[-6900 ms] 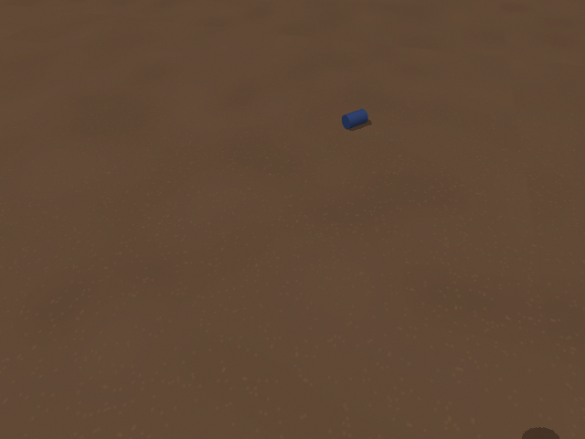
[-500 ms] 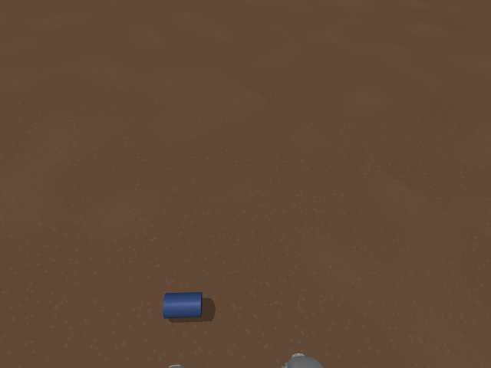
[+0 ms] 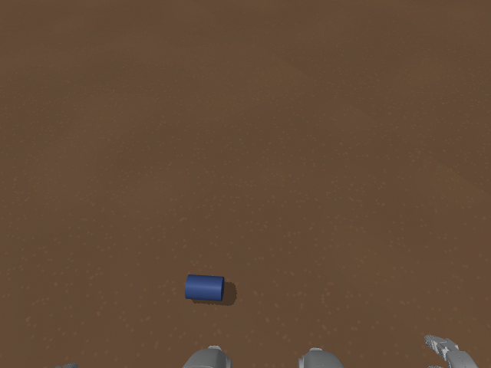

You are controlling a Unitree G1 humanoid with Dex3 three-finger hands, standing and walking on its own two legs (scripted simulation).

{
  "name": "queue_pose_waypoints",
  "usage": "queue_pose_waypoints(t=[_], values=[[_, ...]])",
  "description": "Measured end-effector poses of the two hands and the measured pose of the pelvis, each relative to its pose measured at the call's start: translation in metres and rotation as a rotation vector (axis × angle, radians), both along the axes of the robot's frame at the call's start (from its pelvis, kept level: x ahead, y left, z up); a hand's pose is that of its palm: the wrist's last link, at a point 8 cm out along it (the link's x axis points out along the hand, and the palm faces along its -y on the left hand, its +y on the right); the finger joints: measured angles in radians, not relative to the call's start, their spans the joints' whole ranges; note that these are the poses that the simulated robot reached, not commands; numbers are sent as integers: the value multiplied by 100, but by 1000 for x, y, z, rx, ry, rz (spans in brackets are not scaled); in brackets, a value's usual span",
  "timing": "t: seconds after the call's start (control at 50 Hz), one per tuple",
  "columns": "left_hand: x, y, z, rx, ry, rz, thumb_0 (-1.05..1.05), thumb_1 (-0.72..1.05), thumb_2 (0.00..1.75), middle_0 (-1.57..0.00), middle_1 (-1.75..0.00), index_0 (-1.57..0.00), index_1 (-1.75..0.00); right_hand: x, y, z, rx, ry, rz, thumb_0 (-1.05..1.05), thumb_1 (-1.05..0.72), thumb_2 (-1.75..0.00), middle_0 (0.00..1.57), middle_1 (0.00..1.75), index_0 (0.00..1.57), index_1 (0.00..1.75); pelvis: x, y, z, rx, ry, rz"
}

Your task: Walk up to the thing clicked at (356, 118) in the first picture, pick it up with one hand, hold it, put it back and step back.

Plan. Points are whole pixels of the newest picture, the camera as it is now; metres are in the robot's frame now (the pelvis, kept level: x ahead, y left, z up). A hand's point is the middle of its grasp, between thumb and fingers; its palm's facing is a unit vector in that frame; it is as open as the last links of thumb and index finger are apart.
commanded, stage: walk up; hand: left
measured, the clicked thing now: (205, 287) +0.44 +0.21 -0.69
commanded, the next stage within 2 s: stand in 1.36 s
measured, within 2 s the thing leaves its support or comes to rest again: neither
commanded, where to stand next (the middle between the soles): +0.08 +0.04 m, yaw -2 degrees
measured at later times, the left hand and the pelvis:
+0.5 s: hand out of the picture +0.07 +0.31 -0.13, palm faces -0.03 -0.92 -0.40, open 7.4 cm; pelvis -0.01 +0.03 +0.02, yaw +0 degrees
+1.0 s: hand out of the picture +0.10 +0.28 -0.11, palm faces -0.04 -0.93 -0.37, open 7.4 cm; pelvis +0.00 +0.02 +0.04, yaw -1 degrees
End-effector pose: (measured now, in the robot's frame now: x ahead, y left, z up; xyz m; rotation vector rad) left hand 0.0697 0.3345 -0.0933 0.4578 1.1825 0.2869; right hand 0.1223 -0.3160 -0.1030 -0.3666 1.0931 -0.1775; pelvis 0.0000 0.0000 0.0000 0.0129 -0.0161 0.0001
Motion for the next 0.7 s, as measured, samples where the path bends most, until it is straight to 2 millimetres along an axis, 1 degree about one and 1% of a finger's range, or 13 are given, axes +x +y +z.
queue_pose_waypoints(t=[0.06,0.12,0.2,0.24,0.3,0.4,0.48,0.56,0.7], values=[[1,5,2,4,-7,4,1,90,89,-21,-30,-21,-30,3,7,2,12,-20,-8,1,-90,-90,20,30,21,30,1,2,1,-12,-6,-3],[-1,5,3,-3,-32,0,1,90,89,-21,-30,-21,-30,4,13,0,23,-14,-19,1,-90,-90,20,30,21,30,0,3,2,-35,-18,2],[-6,9,4,-24,-27,-18,1,90,89,-21,-30,-21,-30,0,23,5,28,-3,-31,1,-90,-90,20,30,21,30,-1,14,6,-19,-18,-2],[-5,14,2,-35,-18,-22,1,90,89,-21,-30,-21,-30,-5,28,6,22,-6,-37,1,-90,-90,20,30,21,30,-2,22,7,-17,-18,2],[-2,20,0,-54,-15,-16,1,90,89,-21,-30,-21,-30,-19,35,9,15,14,-43,1,-90,-90,20,30,20,30,-6,31,10,-19,-23,-5],[-2,23,0,-78,-19,-10,1,90,89,-21,-30,-21,-30,-41,43,12,15,76,-66,1,-90,-90,20,30,21,30,-8,34,15,-38,-32,-5],[-7,20,1,-96,6,-4,1,90,89,-20,-30,-20,-30,-49,48,15,28,104,-78,1,-90,-90,20,30,21,30,-7,33,22,-39,-34,-8],[-11,13,4,-110,29,5,1,90,89,-20,-30,-20,-30,-48,50,18,44,113,-79,1,-90,-90,20,30,21,30,-5,31,28,-35,-32,-9],[-8,-1,12,-120,34,11,1,90,89,-20,-30,-20,-30,-32,46,23,63,81,-78,1,-90,-90,20,30,21,30,-3,25,35,-22,-34,-9]])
